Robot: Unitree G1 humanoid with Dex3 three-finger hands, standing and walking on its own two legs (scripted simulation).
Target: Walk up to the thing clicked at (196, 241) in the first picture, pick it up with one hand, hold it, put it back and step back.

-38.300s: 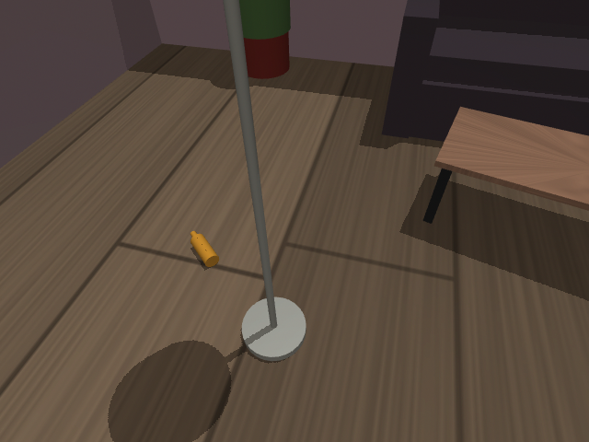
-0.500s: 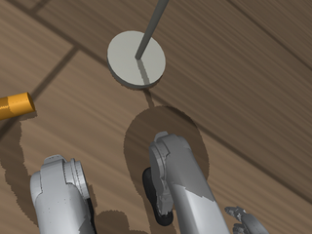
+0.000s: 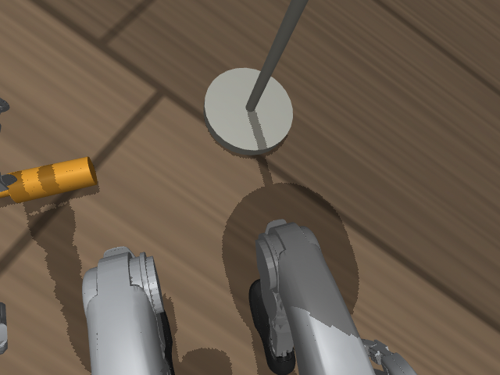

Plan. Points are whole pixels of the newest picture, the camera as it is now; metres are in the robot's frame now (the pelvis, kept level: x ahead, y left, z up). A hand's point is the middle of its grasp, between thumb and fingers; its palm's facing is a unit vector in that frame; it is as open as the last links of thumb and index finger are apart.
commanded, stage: home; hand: left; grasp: from above
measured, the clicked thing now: (42, 181) +0.49 +0.35 -0.33
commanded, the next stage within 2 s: none
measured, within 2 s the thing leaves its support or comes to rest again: neither
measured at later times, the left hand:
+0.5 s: hand out of the picture +0.29 +0.27 +0.09, palm faces -0.04 -0.86 -0.50, open 7.4 cm
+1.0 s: hand out of the picture +0.23 +0.22 +0.29, palm faces +0.23 -0.95 -0.20, open 7.4 cm
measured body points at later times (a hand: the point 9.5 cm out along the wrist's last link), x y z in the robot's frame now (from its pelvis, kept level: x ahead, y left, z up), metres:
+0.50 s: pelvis +0.02 +0.00 +0.19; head +0.16 +0.06 +0.62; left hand +0.29 +0.32 +0.12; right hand +0.24 -0.22 +0.10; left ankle +0.08 +0.13 -0.32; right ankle +0.10 -0.12 -0.32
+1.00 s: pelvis +0.08 +0.01 +0.35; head +0.12 +0.03 +0.79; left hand +0.21 +0.27 +0.30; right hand +0.27 -0.20 +0.27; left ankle +0.08 +0.13 -0.32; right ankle +0.10 -0.12 -0.32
